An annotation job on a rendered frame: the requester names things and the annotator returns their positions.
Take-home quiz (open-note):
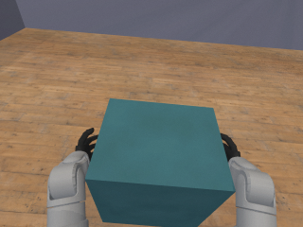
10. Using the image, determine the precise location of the right robot forearm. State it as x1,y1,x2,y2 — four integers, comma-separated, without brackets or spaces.
228,156,277,227

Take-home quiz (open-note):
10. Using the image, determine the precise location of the left robot forearm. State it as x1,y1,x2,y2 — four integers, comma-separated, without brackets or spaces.
46,150,90,227

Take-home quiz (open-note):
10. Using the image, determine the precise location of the right robot hand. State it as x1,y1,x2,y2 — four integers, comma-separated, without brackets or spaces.
220,133,241,162

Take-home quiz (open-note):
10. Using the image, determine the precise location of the carton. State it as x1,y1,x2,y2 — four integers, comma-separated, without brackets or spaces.
85,98,236,227

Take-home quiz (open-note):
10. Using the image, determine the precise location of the left robot hand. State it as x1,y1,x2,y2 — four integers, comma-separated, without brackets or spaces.
75,128,98,162

